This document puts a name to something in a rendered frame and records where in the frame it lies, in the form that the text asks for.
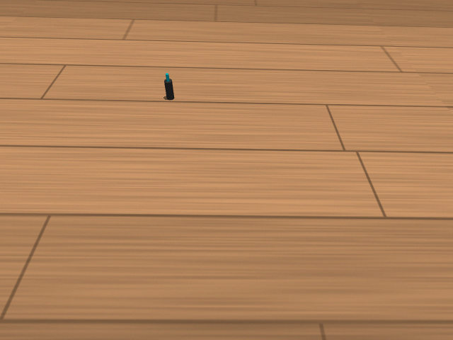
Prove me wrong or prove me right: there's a bottle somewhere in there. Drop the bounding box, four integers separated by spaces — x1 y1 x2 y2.
164 73 174 100

